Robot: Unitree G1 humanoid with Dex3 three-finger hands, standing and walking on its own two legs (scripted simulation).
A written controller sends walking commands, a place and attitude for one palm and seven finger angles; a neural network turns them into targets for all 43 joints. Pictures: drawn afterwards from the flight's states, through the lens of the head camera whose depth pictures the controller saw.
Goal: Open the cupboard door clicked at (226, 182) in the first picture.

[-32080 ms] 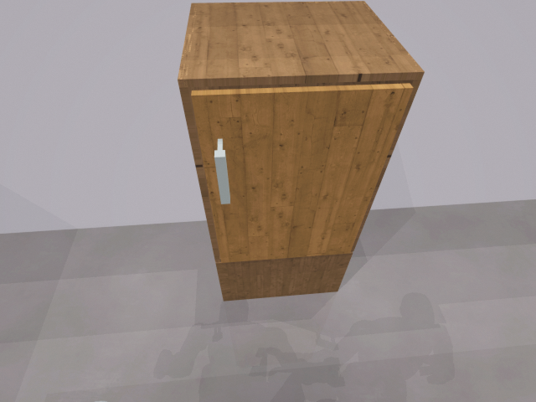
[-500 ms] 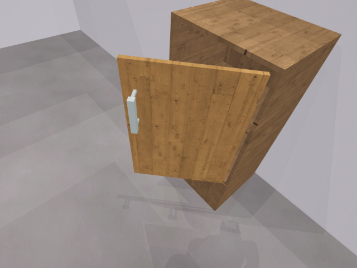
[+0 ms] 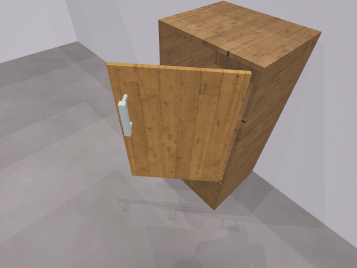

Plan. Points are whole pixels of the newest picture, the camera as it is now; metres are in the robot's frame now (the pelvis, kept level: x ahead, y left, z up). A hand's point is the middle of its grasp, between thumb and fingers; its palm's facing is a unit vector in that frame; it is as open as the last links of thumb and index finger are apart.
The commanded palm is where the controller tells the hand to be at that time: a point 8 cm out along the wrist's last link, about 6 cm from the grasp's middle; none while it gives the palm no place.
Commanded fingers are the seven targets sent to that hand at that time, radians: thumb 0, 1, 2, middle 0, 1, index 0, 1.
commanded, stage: come to a stop and stand still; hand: left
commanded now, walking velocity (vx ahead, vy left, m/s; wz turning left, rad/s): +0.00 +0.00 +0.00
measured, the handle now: (126, 115) +0.58 +0.21 -0.02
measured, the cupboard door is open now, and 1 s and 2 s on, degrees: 43 43 43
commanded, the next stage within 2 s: look again from close up in 0.24 s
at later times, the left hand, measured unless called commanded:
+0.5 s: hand out of the picture -0.03 +0.15 -0.18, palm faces +0.04 -0.99 -0.15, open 7.4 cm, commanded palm none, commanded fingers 0.00 0.90 0.90 -0.20 -0.30 -0.20 -0.30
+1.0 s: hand out of the picture +0.05 +0.17 -0.17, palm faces +0.08 -0.97 -0.22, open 7.3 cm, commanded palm +0.13 +0.22 -0.07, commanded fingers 0.00 0.83 0.87 -0.20 -0.34 -0.20 -0.34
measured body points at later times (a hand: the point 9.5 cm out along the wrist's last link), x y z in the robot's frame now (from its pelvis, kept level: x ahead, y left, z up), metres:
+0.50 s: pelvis +0.00 +0.00 -0.01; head +0.00 -0.01 +0.44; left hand -0.03 +0.20 -0.17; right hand -0.01 -0.20 -0.17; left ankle +0.02 +0.09 -0.74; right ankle +0.04 -0.10 -0.74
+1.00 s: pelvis +0.04 +0.00 +0.00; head +0.05 -0.01 +0.45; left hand +0.05 +0.23 -0.15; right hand +0.04 -0.22 -0.17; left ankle +0.02 +0.09 -0.74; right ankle +0.04 -0.10 -0.74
